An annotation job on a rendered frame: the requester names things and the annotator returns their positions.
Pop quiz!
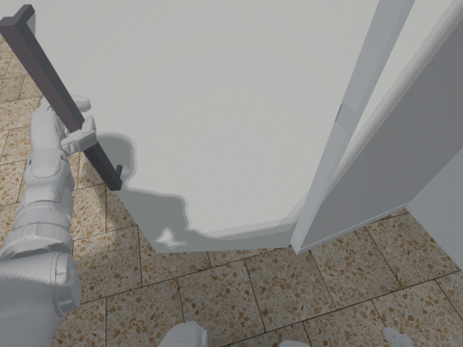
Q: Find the left robot forearm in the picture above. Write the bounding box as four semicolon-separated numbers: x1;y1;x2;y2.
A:
0;147;75;262

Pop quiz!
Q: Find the robot right hand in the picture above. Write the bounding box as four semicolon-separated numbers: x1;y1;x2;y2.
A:
383;327;414;347

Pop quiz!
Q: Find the fridge door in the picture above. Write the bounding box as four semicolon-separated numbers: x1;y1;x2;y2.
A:
0;0;379;254

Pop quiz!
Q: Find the robot left hand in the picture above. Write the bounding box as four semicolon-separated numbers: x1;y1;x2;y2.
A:
30;94;97;157

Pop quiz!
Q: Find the left robot thigh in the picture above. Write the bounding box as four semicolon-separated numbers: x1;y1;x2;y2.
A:
158;322;208;347

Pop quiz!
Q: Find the robot left upper arm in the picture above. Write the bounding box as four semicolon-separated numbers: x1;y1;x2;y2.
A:
0;251;81;347

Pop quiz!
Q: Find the handle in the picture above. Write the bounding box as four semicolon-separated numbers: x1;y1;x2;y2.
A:
0;4;122;191

